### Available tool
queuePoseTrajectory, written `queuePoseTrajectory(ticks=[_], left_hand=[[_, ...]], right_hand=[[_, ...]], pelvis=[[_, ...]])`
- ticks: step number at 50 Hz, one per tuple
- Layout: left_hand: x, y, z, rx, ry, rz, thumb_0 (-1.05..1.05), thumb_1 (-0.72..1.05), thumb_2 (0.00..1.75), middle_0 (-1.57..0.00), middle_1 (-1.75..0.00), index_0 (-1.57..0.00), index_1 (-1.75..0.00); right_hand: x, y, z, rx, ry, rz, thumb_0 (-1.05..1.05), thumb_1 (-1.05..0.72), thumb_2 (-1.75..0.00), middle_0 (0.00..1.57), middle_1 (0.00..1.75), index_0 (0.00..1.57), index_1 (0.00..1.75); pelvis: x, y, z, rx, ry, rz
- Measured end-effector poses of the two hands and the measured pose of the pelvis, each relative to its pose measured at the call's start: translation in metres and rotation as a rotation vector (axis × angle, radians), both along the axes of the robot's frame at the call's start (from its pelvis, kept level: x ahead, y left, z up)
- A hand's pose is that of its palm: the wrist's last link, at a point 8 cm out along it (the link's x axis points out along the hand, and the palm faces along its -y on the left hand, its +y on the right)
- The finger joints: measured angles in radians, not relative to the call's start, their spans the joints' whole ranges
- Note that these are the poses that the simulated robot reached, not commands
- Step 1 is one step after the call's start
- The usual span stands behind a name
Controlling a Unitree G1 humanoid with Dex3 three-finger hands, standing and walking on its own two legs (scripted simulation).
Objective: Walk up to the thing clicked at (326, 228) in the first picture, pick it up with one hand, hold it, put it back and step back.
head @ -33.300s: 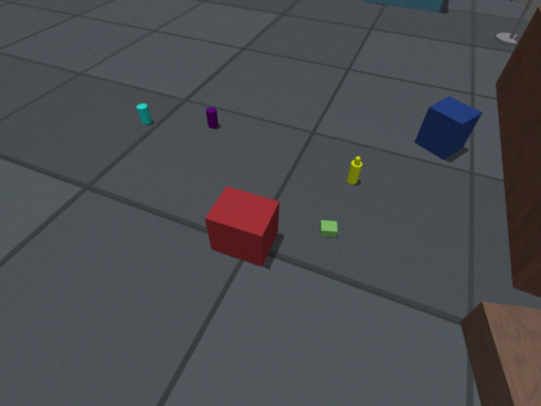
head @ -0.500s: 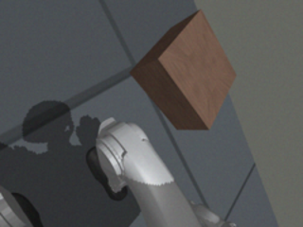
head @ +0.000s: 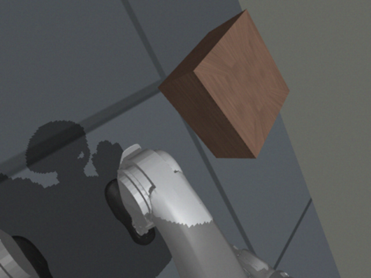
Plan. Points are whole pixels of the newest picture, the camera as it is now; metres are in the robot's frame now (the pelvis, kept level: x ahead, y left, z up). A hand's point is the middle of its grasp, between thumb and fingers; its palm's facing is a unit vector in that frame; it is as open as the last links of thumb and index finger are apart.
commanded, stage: close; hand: left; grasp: from above
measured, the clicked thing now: out of the picture +0.49 +0.38 -0.31
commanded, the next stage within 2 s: settle in 0.92 s
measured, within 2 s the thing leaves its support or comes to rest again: leaves its support in 1.32 s
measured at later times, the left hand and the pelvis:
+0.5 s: hand out of the picture +0.47 +0.36 -0.27, palm faces -0.33 -0.27 -0.91, open 9.5 cm; pelvis +0.00 +0.00 +0.00, yaw +0 degrees
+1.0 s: hand out of the picture +0.47 +0.36 -0.27, palm faces -0.33 -0.27 -0.91, open 9.1 cm; pelvis +0.00 +0.00 +0.00, yaw +0 degrees
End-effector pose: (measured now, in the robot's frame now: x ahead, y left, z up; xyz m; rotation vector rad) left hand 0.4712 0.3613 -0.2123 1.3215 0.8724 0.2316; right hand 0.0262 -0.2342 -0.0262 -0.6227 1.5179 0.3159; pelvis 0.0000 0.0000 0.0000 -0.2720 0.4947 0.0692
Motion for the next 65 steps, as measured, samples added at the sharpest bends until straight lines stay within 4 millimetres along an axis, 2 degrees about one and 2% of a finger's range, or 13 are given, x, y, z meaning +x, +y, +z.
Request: queuePoseTrajectory(ticks=[27, 65], left_hand=[[-0.0019, 0.0026, 0.0013, 0.002, 0.003, -0.012, 0.00, 0.18, 0.46, -0.62, -0.57, -0.64, -0.55], [0.0027, 0.0050, 0.0080, -0.007, -0.006, -0.006, 0.00, 0.19, 0.24, -0.80, -0.38, -0.83, -0.35]], right_hand=[[0.0007, 0.0015, -0.0012, -0.005, -0.005, 0.002, 0.00, -0.92, -0.90, 0.20, 0.30, 0.20, 0.30], [-0.0026, 0.0011, -0.0031, -0.011, -0.002, -0.023, 0.00, -0.93, -0.90, 0.20, 0.30, 0.20, 0.30]], pelvis=[[-0.0005, 0.0010, 0.0001, -0.005, -0.004, 0.001], [-0.0002, 0.0003, 0.0000, 0.000, 0.004, 0.000]])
